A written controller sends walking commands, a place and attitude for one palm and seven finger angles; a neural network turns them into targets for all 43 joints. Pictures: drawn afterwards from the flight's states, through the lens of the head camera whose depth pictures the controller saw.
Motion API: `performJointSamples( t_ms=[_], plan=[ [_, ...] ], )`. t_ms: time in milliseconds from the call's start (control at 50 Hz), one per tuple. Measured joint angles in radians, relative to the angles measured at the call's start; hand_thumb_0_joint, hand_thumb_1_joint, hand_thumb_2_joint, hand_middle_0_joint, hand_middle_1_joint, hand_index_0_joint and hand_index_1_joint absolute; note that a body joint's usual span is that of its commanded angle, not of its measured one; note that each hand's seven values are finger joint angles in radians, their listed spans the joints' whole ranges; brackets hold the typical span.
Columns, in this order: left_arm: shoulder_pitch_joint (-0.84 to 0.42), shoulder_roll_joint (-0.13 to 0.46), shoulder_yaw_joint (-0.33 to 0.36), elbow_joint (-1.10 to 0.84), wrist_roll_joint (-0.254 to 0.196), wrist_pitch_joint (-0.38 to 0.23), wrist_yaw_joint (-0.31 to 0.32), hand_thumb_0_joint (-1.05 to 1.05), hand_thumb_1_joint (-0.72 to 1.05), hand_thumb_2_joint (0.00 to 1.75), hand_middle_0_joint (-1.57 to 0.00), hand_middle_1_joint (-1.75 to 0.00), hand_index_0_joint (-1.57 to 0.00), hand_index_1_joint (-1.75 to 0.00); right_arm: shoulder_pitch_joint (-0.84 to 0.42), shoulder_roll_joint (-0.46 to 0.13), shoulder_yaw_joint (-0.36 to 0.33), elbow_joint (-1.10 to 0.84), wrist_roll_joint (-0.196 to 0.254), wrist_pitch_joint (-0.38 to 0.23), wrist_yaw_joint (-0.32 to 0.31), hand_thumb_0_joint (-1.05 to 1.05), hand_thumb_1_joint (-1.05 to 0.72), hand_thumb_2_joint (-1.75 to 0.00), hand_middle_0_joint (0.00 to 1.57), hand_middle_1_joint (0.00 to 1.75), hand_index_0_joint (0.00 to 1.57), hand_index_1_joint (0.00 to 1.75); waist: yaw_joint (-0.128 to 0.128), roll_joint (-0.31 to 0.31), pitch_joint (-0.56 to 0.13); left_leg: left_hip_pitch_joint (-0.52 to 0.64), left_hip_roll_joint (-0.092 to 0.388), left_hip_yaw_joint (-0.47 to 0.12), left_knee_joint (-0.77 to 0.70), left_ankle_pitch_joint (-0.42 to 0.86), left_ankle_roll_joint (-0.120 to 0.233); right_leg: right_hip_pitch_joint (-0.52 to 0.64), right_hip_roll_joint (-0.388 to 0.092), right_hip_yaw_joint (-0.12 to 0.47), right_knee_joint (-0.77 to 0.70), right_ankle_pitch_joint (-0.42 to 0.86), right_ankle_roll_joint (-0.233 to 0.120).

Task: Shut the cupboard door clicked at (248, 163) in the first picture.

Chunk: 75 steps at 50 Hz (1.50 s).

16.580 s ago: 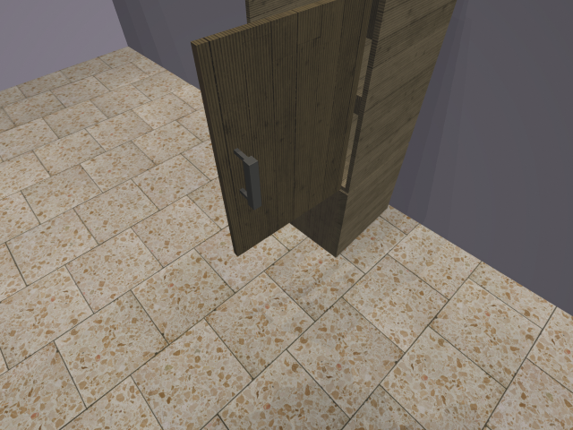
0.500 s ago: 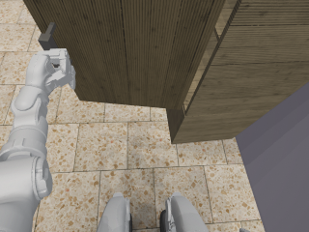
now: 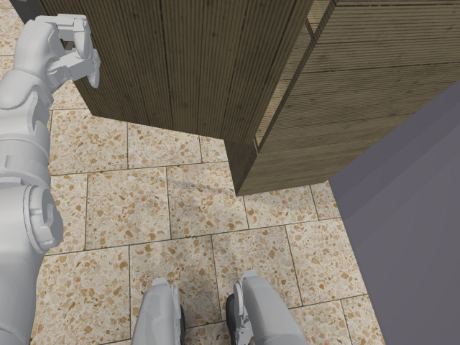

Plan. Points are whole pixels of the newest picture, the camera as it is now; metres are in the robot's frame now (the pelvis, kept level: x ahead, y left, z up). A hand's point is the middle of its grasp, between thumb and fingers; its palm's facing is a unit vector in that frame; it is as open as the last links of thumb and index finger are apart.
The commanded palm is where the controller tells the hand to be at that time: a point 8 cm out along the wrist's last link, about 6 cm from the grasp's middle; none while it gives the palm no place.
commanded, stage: push the door shut along its arc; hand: left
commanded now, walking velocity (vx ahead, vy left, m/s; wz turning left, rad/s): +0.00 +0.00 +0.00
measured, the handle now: (51, 27) +0.62 +0.23 +0.08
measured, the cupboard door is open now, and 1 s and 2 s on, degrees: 71 62 62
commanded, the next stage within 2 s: pull the fist back off the door in 0.68 s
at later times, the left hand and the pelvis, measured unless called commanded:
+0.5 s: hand (113, 37) +0.59 +0.14 +0.09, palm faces -0.35 -0.94 -0.03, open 3.0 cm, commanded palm +0.61 +0.15 +0.08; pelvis +0.01 +0.00 -0.01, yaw -2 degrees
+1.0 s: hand (126, 24) +0.62 +0.12 +0.08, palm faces +0.06 -1.00 -0.02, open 3.0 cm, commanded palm +0.60 +0.13 +0.08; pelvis +0.00 -0.01 -0.02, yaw -2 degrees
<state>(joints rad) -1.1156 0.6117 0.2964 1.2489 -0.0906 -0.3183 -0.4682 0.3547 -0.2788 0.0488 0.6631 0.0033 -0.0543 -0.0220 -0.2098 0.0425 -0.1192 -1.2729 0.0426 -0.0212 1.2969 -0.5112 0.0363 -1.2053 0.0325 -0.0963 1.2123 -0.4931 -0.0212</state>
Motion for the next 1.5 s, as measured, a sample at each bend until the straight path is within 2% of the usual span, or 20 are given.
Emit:
performJointSamples(
  t_ms=[220, 400, 560, 800, 840, 900, 940, 960, 1000, 1040, 1120, 1240, 1360, 1500],
  plan=[
    [-0.075, 0.030, 0.032, 0.010, 0.042, 0.041, -0.022, 0.02, 0.90, 0.90, -1.30, -1.50, -1.29, -1.50, 0.020, 0.012, 0.009, -0.012, -0.011, 0.008, 0.005, 0.00, -0.90, -0.90, 0.20, 0.30, 0.20, 0.30, -0.041, 0.016, 0.005, -0.032, 0.012, 0.015, 0.021, -0.018, 0.007, -0.038, 0.011, 0.016, 0.015, -0.007, 0.008],
    [-0.120, 0.072, 0.039, 0.048, 0.064, 0.067, -0.048, 0.02, 0.89, 0.91, -1.30, -1.50, -1.29, -1.50, 0.043, 0.014, 0.016, -0.011, -0.014, 0.013, 0.001, 0.00, -0.90, -0.90, 0.20, 0.30, 0.20, 0.30, -0.058, 0.021, 0.011, -0.039, 0.019, 0.021, 0.024, -0.029, 0.006, -0.050, 0.018, 0.022, 0.020, -0.014, 0.007],
    [-0.193, 0.096, -0.014, 0.065, 0.064, 0.094, -0.070, 0.01, 0.86, 0.92, -1.30, -1.50, -1.31, -1.50, 0.038, 0.010, 0.013, 0.015, -0.019, -0.004, -0.009, 0.00, -0.90, -0.90, 0.20, 0.30, 0.20, 0.30, -0.060, 0.013, 0.012, -0.078, 0.017, 0.001, 0.048, -0.033, -0.001, -0.081, 0.017, 0.003, 0.039, -0.022, -0.002],
    [-0.301, 0.099, -0.099, 0.083, 0.069, 0.151, -0.048, 0.03, 0.93, 0.98, -1.30, -1.50, -1.30, -1.50, -0.005, 0.006, 0.014, 0.045, -0.028, -0.040, -0.016, 0.00, -0.90, -0.90, 0.20, 0.30, 0.20, 0.30, -0.077, 0.003, 0.010, -0.137, 0.013, -0.027, 0.086, -0.031, -0.009, -0.127, 0.014, -0.024, 0.070, -0.025, -0.011],
    [-0.306, 0.070, -0.036, 0.087, 0.062, 0.160, 0.023, 0.04, 0.90, 0.97, -1.30, -1.50, -1.30, -1.50, 0.006, 0.004, 0.016, 0.026, -0.040, -0.043, -0.013, 0.00, -0.90, -0.90, 0.20, 0.30, 0.20, 0.30, -0.071, 0.011, 0.005, -0.150, 0.015, -0.031, 0.092, -0.031, -0.010, -0.137, 0.017, -0.027, 0.071, -0.024, -0.011],
    [-0.299, 0.011, 0.052, 0.077, 0.066, 0.150, 0.245, 0.04, 0.83, 0.93, -1.30, -1.50, -1.30, -1.50, 0.024, 0.011, 0.019, -0.007, -0.070, -0.044, 0.020, 0.00, -0.91, -0.90, 0.20, 0.30, 0.20, 0.30, -0.070, 0.014, 0.001, -0.159, 0.017, -0.029, 0.091, -0.028, -0.010, -0.149, 0.018, -0.025, 0.071, -0.019, -0.009],
    [-0.280, -0.016, 0.073, 0.052, 0.112, 0.119, 0.378, 0.03, 0.80, 0.91, -1.30, -1.50, -1.30, -1.50, 0.036, 0.021, 0.019, -0.024, -0.088, -0.037, 0.051, 0.00, -0.91, -0.90, 0.20, 0.30, 0.20, 0.30, -0.076, 0.017, -0.001, -0.162, 0.017, -0.026, 0.087, -0.024, -0.010, -0.154, 0.018, -0.022, 0.070, -0.016, -0.009],
    [-0.265, -0.022, 0.073, 0.041, 0.142, 0.102, 0.423, 0.03, 0.80, 0.91, -1.30, -1.50, -1.30, -1.50, 0.040, 0.027, 0.019, -0.030, -0.094, -0.031, 0.066, 0.00, -0.91, -0.90, 0.20, 0.30, 0.20, 0.30, -0.081, 0.019, -0.002, -0.162, 0.017, -0.024, 0.084, -0.022, -0.011, -0.155, 0.018, -0.020, 0.068, -0.014, -0.009],
    [-0.236, -0.025, 0.065, 0.027, 0.181, 0.072, 0.467, 0.02, 0.81, 0.91, -1.30, -1.50, -1.29, -1.50, 0.049, 0.041, 0.018, -0.034, -0.096, -0.013, 0.088, 0.00, -0.91, -0.90, 0.20, 0.30, 0.20, 0.30, -0.087, 0.024, 0.001, -0.152, 0.017, -0.019, 0.074, -0.019, -0.012, -0.148, 0.018, -0.016, 0.062, -0.012, -0.010],
    [-0.213, -0.026, 0.060, 0.028, 0.189, 0.060, 0.461, 0.01, 0.83, 0.91, -1.30, -1.50, -1.29, -1.50, 0.060, 0.053, 0.020, -0.032, -0.091, 0.007, 0.099, 0.00, -0.91, -0.90, 0.20, 0.30, 0.20, 0.30, -0.088, 0.028, 0.007, -0.133, 0.019, -0.015, 0.058, -0.016, -0.012, -0.132, 0.019, -0.011, 0.049, -0.008, -0.010],
    [-0.162, -0.041, 0.089, 0.031, 0.154, 0.062, 0.415, 0.01, 0.86, 0.91, -1.30, -1.50, -1.29, -1.50, 0.089, 0.064, 0.026, -0.025, -0.075, 0.034, 0.098, 0.00, -0.91, -0.90, 0.20, 0.30, 0.20, 0.30, -0.083, 0.035, 0.010, -0.082, 0.023, -0.003, 0.016, -0.009, -0.012, -0.088, 0.024, 0.002, 0.010, 0.002, -0.009],
    [-0.037, -0.093, 0.113, -0.006, 0.117, -0.002, 0.411, 0.02, 0.89, 0.90, -1.30, -1.50, -1.29, -1.50, 0.132, 0.054, 0.011, -0.021, -0.067, 0.051, 0.101, 0.00, -0.90, -0.90, 0.20, 0.30, 0.20, 0.30, -0.055, 0.039, -0.001, 0.018, 0.024, 0.021, -0.051, -0.006, -0.013, -0.001, 0.027, 0.026, -0.045, 0.005, -0.007],
    [0.081, -0.164, 0.077, -0.055, 0.080, -0.058, 0.406, 0.02, 0.90, 0.90, -1.30, -1.50, -1.29, -1.50, 0.130, 0.034, -0.022, -0.020, -0.059, 0.070, 0.100, 0.00, -0.90, -0.90, 0.20, 0.30, 0.20, 0.30, -0.020, 0.026, -0.012, 0.098, 0.015, 0.028, -0.098, -0.005, -0.015, 0.074, 0.019, 0.034, -0.079, -0.001, -0.008],
    [0.187, -0.252, 0.021, -0.112, 0.054, -0.122, 0.411, 0.02, 0.90, 0.90, -1.30, -1.50, -1.30, -1.50, 0.064, 0.012, -0.055, -0.025, -0.051, 0.083, 0.089, 0.00, -0.91, -0.90, 0.20, 0.30, 0.20, 0.30, 0.015, 0.003, -0.018, 0.149, 0.001, 0.025, -0.117, -0.007, -0.017, 0.125, 0.007, 0.030, -0.088, -0.013, -0.009]
  ],
)
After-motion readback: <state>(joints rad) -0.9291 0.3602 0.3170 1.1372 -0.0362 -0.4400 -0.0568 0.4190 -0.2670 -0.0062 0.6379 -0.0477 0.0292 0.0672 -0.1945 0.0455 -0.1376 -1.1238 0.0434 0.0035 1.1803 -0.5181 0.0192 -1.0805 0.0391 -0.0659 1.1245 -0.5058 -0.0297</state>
